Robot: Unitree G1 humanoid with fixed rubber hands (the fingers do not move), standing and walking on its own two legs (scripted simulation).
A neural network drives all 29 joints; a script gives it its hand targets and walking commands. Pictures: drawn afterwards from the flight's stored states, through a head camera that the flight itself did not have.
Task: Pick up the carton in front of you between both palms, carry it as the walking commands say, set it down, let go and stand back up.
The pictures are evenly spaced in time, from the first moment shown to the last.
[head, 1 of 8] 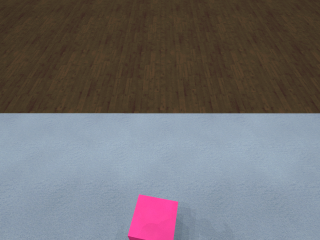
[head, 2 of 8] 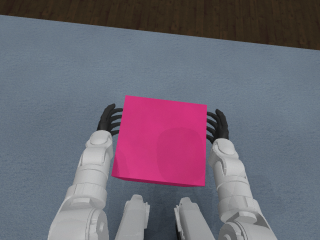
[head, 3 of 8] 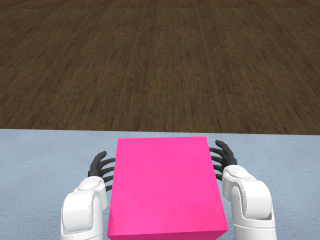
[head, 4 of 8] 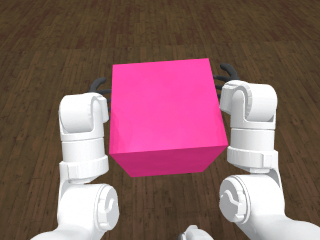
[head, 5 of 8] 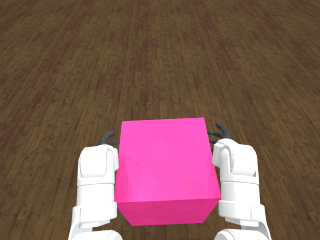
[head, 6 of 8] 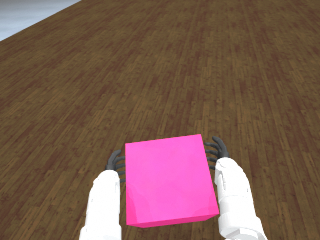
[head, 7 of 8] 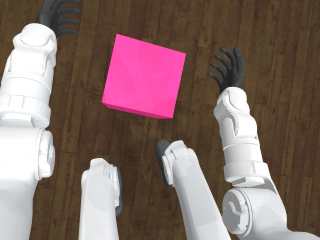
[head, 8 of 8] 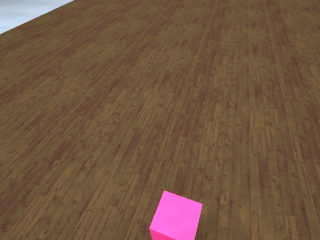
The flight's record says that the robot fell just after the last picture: no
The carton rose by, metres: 1.03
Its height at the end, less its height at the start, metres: +0.31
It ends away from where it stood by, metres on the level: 5.56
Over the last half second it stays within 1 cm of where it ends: yes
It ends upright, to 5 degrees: yes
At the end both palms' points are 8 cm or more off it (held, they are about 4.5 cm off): yes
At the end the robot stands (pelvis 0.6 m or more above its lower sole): yes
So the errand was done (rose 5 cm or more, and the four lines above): yes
